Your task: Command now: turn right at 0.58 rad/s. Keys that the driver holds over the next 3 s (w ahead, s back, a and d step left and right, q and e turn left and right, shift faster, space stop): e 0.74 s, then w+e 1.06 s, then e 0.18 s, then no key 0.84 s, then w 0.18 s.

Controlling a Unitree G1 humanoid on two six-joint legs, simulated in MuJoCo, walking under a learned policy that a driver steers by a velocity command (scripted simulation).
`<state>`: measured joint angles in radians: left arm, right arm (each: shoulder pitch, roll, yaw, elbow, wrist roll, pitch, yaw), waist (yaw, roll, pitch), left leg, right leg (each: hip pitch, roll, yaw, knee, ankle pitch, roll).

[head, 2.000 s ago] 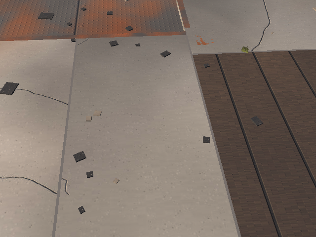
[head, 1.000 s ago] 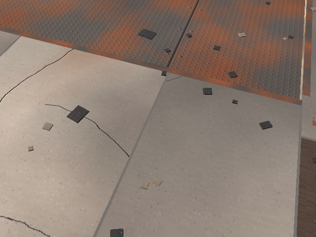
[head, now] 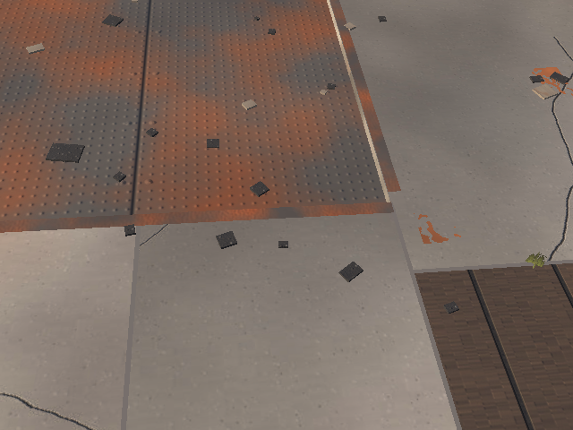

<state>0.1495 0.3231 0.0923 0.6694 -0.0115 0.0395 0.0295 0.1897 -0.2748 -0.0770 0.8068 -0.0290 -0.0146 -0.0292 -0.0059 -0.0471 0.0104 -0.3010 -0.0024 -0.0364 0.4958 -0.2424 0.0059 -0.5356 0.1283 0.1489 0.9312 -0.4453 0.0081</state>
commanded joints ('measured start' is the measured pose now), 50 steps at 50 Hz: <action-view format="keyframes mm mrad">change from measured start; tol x16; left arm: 1 82 116 44 -28 2 8 3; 50 -29 71 9 -150 -10 -48 -37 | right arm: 1 -108 -116 -20 -110 20 -12 -13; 50 82 -145 -28 -160 18 -59 -5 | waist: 1 40 165 -53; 16 16 220 -85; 19 32 -261 -156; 22 22 -65 -110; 39 -17 -108 -125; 42 -32 290 -89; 50 -53 177 37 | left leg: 1 149 268 -207 -162 327 167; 15 198 321 21 -82 389 162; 17 67 257 120 102 241 52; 19 -401 22 85 641 -466 -90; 21 -409 55 -23 743 -339 -71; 37 -114 -40 -52 167 -132 -66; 40 136 -17 -31 -103 26 -13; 43 230 408 -603 -306 -426 253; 50 237 254 -170 -340 -179 152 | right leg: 1 -141 -64 -9 308 21 53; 14 122 -144 -211 -246 90 30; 17 419 -120 -179 -547 393 -62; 19 576 -546 386 -542 948 -372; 25 406 -325 144 -568 707 -244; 37 351 -286 353 -527 481 -233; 40 216 -197 343 -491 97 -165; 42 -174 25 28 -90 -206 -64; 50 -300 -165 -70 213 218 44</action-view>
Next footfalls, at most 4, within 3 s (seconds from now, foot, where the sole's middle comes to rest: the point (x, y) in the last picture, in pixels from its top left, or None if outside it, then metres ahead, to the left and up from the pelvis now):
0.34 right None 0.02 -0.15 -0.78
0.82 left None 0.11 0.05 -0.78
1.28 right None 0.09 -0.32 -0.78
1.78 left None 0.44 -0.49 -0.78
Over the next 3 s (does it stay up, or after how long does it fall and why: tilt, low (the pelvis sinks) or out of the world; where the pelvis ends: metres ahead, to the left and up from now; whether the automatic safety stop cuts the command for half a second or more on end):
stays up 0.36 -0.62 0.00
